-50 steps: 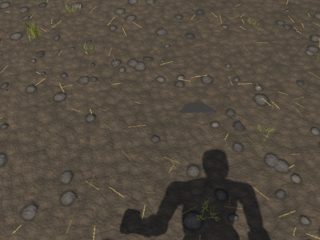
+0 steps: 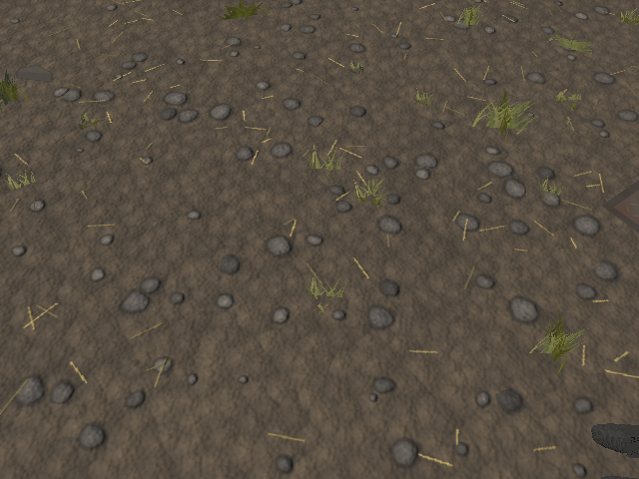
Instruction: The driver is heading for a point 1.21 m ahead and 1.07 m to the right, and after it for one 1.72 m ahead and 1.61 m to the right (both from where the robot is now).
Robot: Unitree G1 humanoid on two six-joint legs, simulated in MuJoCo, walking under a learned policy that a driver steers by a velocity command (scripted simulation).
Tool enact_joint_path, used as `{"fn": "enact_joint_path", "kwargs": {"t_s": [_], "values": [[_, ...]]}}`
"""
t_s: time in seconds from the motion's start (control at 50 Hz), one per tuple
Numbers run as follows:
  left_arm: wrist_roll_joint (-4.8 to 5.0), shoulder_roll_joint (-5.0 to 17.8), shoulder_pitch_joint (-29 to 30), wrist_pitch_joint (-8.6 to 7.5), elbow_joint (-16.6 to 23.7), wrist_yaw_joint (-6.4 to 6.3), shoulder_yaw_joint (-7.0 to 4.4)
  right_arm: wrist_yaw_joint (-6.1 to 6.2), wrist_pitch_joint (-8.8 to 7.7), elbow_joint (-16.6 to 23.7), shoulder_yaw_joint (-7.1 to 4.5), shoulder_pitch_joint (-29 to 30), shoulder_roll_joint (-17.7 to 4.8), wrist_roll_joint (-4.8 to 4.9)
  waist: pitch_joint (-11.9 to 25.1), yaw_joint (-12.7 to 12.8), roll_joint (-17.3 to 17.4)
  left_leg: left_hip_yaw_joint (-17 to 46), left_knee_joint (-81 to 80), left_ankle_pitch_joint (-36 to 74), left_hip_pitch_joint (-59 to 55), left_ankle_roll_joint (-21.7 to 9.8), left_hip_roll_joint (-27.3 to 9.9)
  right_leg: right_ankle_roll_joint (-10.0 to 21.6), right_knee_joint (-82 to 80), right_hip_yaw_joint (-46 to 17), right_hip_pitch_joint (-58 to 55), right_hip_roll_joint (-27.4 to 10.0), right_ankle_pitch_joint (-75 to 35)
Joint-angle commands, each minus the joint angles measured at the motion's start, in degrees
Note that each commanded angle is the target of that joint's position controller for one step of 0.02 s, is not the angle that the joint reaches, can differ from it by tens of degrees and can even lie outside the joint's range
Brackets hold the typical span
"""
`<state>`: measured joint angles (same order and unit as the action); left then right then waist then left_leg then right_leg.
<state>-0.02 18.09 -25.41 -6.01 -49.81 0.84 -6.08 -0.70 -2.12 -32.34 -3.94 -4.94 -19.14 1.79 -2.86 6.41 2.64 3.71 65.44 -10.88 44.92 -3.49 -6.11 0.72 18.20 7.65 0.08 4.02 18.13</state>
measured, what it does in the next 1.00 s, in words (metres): walks ahead, turning right: left foot, then right foot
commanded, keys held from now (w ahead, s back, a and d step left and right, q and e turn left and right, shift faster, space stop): e+shift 1.00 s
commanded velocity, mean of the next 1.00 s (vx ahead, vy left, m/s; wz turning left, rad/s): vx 0.17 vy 0.00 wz -0.66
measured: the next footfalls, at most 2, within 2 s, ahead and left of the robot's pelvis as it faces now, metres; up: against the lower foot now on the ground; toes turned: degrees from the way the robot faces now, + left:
left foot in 0.16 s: +0.34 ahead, +0.10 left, +0.00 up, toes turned -2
right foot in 0.56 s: +0.32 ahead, -0.17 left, +0.00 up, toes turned -26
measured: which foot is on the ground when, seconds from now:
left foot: up 0.00-0.14, down 0.16-0.56, up 0.58-1.00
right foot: down 0.00-0.16, up 0.18-0.54, down 0.56-1.00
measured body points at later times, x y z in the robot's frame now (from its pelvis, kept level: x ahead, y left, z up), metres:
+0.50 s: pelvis +0.24 -0.02 +0.00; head +0.28 -0.04 +0.45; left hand +0.47 +0.22 -0.09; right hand +0.32 -0.33 -0.10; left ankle +0.31 +0.10 -0.73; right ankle +0.29 -0.16 -0.70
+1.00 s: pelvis +0.31 -0.05 +0.00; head +0.35 -0.08 +0.45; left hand +0.65 +0.04 -0.07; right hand +0.26 -0.38 -0.09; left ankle +0.44 +0.02 -0.72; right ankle +0.28 -0.15 -0.73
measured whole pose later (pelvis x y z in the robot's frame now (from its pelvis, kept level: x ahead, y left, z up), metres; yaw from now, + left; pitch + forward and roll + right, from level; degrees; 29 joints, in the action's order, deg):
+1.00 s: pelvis +0.31 -0.05 +0.00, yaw -45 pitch +3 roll +2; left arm 1.3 20.0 -8.8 3.9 -30.6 -2.0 -5.6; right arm 0.1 -1.2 -42.9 -4.5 -2.4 -17.0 0.5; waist -2.5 1.0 -1.3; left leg 8.9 33.2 -16.5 22.4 3.0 4.8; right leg 1.8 30.5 -17.1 21.5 9.4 10.3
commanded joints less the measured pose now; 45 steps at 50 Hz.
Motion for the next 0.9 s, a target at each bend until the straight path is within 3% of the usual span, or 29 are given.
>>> {"fn": "enact_joint_path", "kwargs": {"t_s": [0.02,0.06,0.08,0.1,0.12,0.14,0.16,0.18,0.2,0.22,0.24,0.26,0.3,0.34,0.38,0.42,0.5,0.54,0.56,0.58,0.6,0.62,0.64,0.66,0.68,0.7,0.74,0.78,0.9], "values": [[0.32,5.1,9.05,-1.22,4.75,-0.13,1.27,-1.58,-2.72,4.91,2.61,3.88,3.59,-1.6,-5.42,-5.5,-0.43,-3.61,-18.4,9.97,-10.48,0.84,3.16,6.91,-8.29,-6.83,14.61,-12.38,-43.99],[1.78,8.77,2.75,-0.93,2.26,-0.17,0.94,-3.02,-4.22,6.15,2.66,8.9,3.34,-1.9,-3.42,-3.41,-2.23,-6.65,-27.69,16.5,-16.87,0.42,5.84,7.64,-8.55,-8.67,9.77,-13.7,-46.68],[2.1,10.1,1.65,-0.6,1.66,-0.34,0.84,-3.34,-4.6,6.27,2.04,8.84,1.73,-2.05,-2.04,-4.15,-4.33,-6.27,-31.14,16.08,-18.48,-0.28,7.29,7.33,-6.22,-9.27,5.38,-14.26,-50.68],[2.11,10.62,1.03,-0.17,1.15,-0.63,0.94,-3.23,-4.72,5.62,1.0,6.46,-0.79,-2.4,0.62,-6.12,-6.76,-5.56,-33.58,14.87,-21.67,-1.23,8.66,6.43,-2.34,-10.09,1.33,-14.83,-55.86],[1.85,10.67,1.55,0.4,0.88,-0.84,1.2,-2.75,-4.7,3.87,-0.22,0.75,-3.48,-2.71,4.42,-10.03,-8.96,-4.91,-35.93,16.14,-28.24,-2.61,9.44,5.07,4.92,-10.22,-0.49,-14.36,-60.33],[1.81,10.58,3.48,0.74,1.37,-0.99,1.48,-1.94,-4.55,1.97,-1.05,-6.41,-5.45,-3.45,8.14,-15.01,-10.17,-3.32,-39.97,26.88,-39.06,-4.15,7.17,2.81,14.92,-9.41,3.2,-12.53,-59.33],[0.33,7.53,4.45,0.55,4.24,-1.16,2.47,-0.54,-4.0,0.29,-1.75,-14.34,-9.26,-5.48,16.94,-17.24,-5.78,5.05,-32.44,54.53,-57.99,-6.76,-3.97,0.05,32.16,-8.87,15.84,-8.34,-36.08],[-0.14,-0.49,-7.34,0.82,3.54,-0.69,4.87,-0.15,-3.46,1.55,-0.4,-13.82,-9.77,-7.67,31.53,-10.95,10.22,24.64,-27.07,84.23,-73.84,-17.55,-24.73,-3.1,57.82,-12.88,29.61,-0.55,21.06],[0.53,7.48,-6.56,1.0,2.68,-0.51,2.86,0.12,-2.15,2.41,0.0,-14.64,-6.44,-5.75,37.73,-13.48,6.04,22.69,-27.22,85.77,-70.91,-17.89,-22.41,-3.74,62.84,-19.73,29.76,-2.38,23.55],[2.5,7.78,-2.14,1.77,5.42,-0.79,2.27,-0.06,-1.51,2.09,-0.02,-10.23,-5.73,-4.25,31.18,-11.41,6.44,17.52,-31.47,67.45,-65.56,-17.5,-20.8,-4.58,62.71,-16.89,36.33,-4.86,19.46],[2.21,6.29,1.79,2.89,6.1,-1.67,2.31,0.25,-1.26,0.84,0.21,-7.5,-3.11,-2.65,23.69,-10.17,1.08,13.64,-35.55,53.74,-57.48,-15.09,-16.37,-5.52,58.82,-13.36,39.31,-7.47,15.08],[2.16,5.07,1.92,4.4,5.97,-2.16,2.02,0.53,-1.16,0.06,0.81,-5.12,-0.72,-2.03,17.42,-8.07,0.94,9.6,-38.88,44.65,-49.61,-13.49,-13.91,-6.49,57.48,-12.0,38.7,-8.66,12.84],[2.2,1.46,-1.46,7.76,5.97,-2.59,2.03,0.4,-0.99,-0.23,0.68,1.14,0.16,-3.06,11.06,-3.05,3.93,2.6,-46.16,31.99,-32.08,-11.8,-12.58,-8.08,54.92,-10.31,30.02,-9.77,11.12],[1.64,0.17,0.52,9.13,8.14,-3.0,1.98,0.71,-1.37,-0.66,-0.05,4.93,-1.02,-3.62,7.9,-1.86,5.21,-2.76,-49.88,25.66,-24.96,-11.24,-12.42,-8.33,48.9,-8.76,27.77,-10.62,7.33],[0.85,0.56,3.49,9.27,9.66,-2.48,1.89,1.46,-1.58,-1.64,-0.87,5.87,-2.67,-3.54,8.64,-2.24,3.89,-7.02,-50.08,21.18,-24.43,-10.16,-12.1,-6.69,40.99,-8.4,24.97,-11.69,-1.6],[0.77,1.39,6.38,9.34,10.78,-1.3,1.7,2.12,-1.34,-2.55,-1.27,5.95,-3.49,-2.86,9.28,-3.1,3.84,-9.91,-49.62,16.87,-25.87,-9.12,-12.23,-5.0,34.51,-7.45,22.48,-11.4,-8.85],[0.74,4.84,11.13,10.58,14.1,0.32,0.29,1.83,-0.25,-4.45,-2.31,5.03,-5.5,-0.97,7.75,-3.86,3.55,-11.59,-45.77,10.18,-30.31,-6.15,-14.77,-1.59,26.71,-4.55,20.84,-10.05,-6.31],[0.35,5.62,10.36,10.61,14.45,0.22,-0.65,1.58,0.38,-5.64,-2.45,4.47,-4.93,0.14,7.05,-2.87,1.3,-13.75,-39.12,5.98,-30.84,-2.28,-13.3,1.21,19.66,-2.52,16.86,-7.54,-7.74],[-0.25,7.54,7.91,10.44,13.91,-0.38,-1.66,1.27,0.83,-7.09,-2.25,1.65,-3.3,0.16,6.09,-2.48,-3.71,-15.79,-30.69,1.13,-29.0,0.76,-10.2,3.55,14.69,-5.15,13.42,-6.73,-12.94],[-0.1,15.64,6.32,9.89,14.94,-1.47,-3.75,1.1,1.51,-6.64,-2.03,-1.7,-2.18,-1.91,2.69,-4.0,-22.47,-19.99,-11.15,-19.6,-16.66,6.39,-1.92,9.55,6.37,-23.58,8.4,-17.14,-39.18],[-1.79,18.29,7.92,8.1,17.26,-1.06,-3.38,1.73,1.89,-3.47,-1.56,1.4,-1.82,-3.45,6.5,-5.1,-24.65,-8.15,2.8,-30.33,-3.92,8.76,6.42,19.86,2.47,-42.69,4.82,-23.08,-32.67],[-1.67,16.61,7.36,6.47,17.52,-0.02,-3.17,2.15,1.91,-3.29,-1.95,4.45,-3.99,-2.72,10.02,-2.48,-15.9,-1.22,7.37,-27.19,-1.79,7.35,6.49,20.1,-0.16,-41.57,3.53,-23.2,-25.03],[-0.76,15.16,8.73,5.5,17.55,-0.04,-2.76,2.56,1.67,-3.02,-2.0,5.66,-3.79,-1.8,8.92,-3.57,-12.35,0.86,6.3,-21.88,-0.85,5.72,6.1,17.47,-0.1,-38.6,3.76,-21.07,-21.17],[0.64,12.8,11.35,5.54,18.03,-0.55,-2.21,3.07,1.46,-4.04,-2.22,4.86,-4.04,-2.2,8.75,-5.12,-8.53,2.15,3.85,-17.46,-0.89,5.24,5.01,14.62,0.91,-35.62,4.25,-18.95,-19.09],[1.32,10.99,14.38,6.13,18.98,-1.37,-1.59,3.37,1.28,-4.24,-2.46,4.69,-4.74,-2.7,8.91,-6.29,-8.99,2.96,0.7,-14.28,-2.57,5.22,4.68,13.03,1.62,-33.51,6.11,-17.62,-19.53],[1.07,9.88,15.78,6.71,20.05,-2.14,-1.15,3.12,1.08,-4.52,-2.52,4.58,-4.72,-2.79,10.19,-6.94,-9.63,3.01,-1.01,-12.21,-5.5,5.44,5.26,12.09,2.05,-31.82,7.37,-15.97,-21.52],[0.57,9.9,15.47,7.4,20.8,-3.07,-1.26,2.62,0.71,-5.43,-2.03,4.18,-2.91,-2.27,12.34,-6.87,-8.12,2.96,-6.41,-9.65,-7.95,6.37,7.4,11.43,3.27,-30.55,6.39,-14.02,-25.69],[0.94,10.77,14.41,7.77,20.99,-3.61,-1.72,2.34,0.62,-5.72,-1.43,4.95,-1.49,-1.82,12.83,-6.28,-7.24,3.7,-12.89,-8.74,-9.09,7.41,8.91,11.47,3.98,-31.76,5.39,-13.27,-25.68],[0.98,10.96,15.75,8.95,22.54,-3.41,-2.13,1.41,0.69,-6.52,-1.54,4.9,-2.37,-1.36,10.51,-5.41,-11.18,5.14,-24.23,-6.77,-15.88,7.66,10.89,10.29,3.8,-37.79,10.14,-10.83,-15.35]]}}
